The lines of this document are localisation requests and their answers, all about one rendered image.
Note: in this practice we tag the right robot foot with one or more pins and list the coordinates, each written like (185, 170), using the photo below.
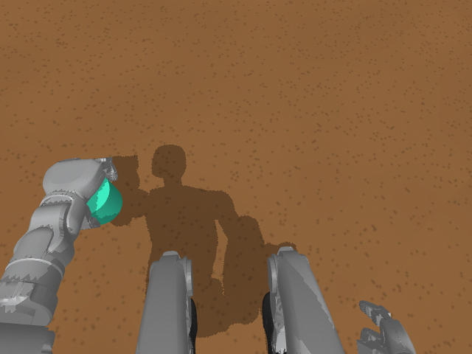
(268, 323)

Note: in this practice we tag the left robot arm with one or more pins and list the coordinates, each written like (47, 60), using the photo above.
(29, 285)

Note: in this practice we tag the right robot hand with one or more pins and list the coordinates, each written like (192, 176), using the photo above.
(393, 338)

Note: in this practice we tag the tin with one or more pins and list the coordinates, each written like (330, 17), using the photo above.
(106, 203)

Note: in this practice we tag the left robot hand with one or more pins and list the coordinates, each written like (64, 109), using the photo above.
(82, 177)

